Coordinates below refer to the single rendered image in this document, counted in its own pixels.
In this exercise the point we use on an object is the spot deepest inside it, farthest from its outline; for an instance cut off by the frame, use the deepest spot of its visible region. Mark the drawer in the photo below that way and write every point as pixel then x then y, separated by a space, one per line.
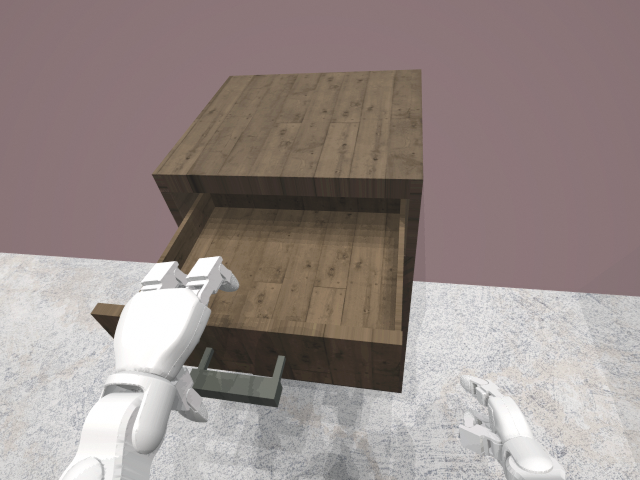
pixel 320 282

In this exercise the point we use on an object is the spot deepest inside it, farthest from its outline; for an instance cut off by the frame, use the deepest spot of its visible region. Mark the handle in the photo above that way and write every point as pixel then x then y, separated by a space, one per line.
pixel 237 387

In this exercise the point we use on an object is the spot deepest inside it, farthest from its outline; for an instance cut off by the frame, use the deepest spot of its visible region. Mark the right robot hand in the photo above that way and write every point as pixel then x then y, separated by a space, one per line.
pixel 486 435

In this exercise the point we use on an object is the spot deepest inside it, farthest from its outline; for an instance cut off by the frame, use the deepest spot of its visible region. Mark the cabinet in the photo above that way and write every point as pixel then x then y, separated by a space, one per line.
pixel 336 134

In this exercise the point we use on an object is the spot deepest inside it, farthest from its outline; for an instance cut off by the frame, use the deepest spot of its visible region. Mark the left robot hand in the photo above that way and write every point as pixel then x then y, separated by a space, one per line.
pixel 161 325

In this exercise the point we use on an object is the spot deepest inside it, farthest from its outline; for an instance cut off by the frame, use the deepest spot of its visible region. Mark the left robot forearm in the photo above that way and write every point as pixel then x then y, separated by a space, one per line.
pixel 125 429

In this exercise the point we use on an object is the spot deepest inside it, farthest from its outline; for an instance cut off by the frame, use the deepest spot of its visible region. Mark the right robot forearm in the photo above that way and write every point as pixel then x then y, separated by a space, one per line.
pixel 524 458

